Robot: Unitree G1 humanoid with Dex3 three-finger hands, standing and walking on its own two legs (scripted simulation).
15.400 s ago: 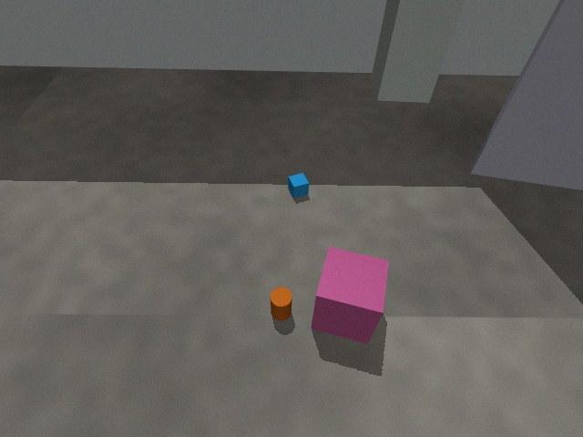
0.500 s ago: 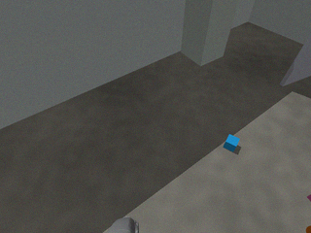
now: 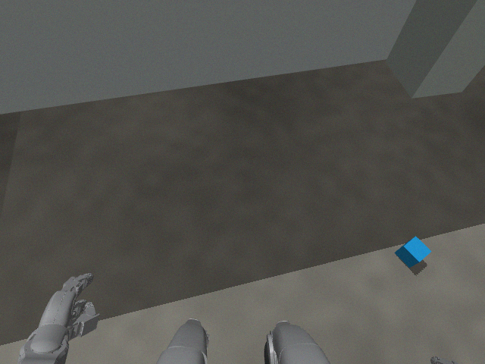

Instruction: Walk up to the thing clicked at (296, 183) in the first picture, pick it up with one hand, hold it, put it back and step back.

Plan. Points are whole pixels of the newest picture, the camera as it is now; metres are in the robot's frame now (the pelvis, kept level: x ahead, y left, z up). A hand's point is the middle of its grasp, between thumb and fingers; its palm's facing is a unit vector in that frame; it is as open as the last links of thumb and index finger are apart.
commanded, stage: walk up
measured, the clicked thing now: (412, 252) +0.49 -0.73 -0.70
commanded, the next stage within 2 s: stand in 1.88 s
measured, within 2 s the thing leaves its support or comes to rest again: neither
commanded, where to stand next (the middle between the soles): +0.08 +0.03 m, yaw +41 degrees
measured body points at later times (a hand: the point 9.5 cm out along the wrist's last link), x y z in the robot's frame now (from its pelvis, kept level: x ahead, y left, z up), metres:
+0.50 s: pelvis -0.03 +0.00 +0.01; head -0.02 +0.02 +0.46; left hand -0.14 +0.35 -0.09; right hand +0.19 -0.27 -0.08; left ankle -0.07 +0.11 -0.70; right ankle +0.05 -0.13 -0.68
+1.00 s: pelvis +0.01 +0.00 +0.02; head +0.07 +0.01 +0.47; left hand -0.08 +0.31 -0.08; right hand +0.28 -0.19 -0.11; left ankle -0.06 +0.11 -0.65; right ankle +0.13 -0.07 -0.70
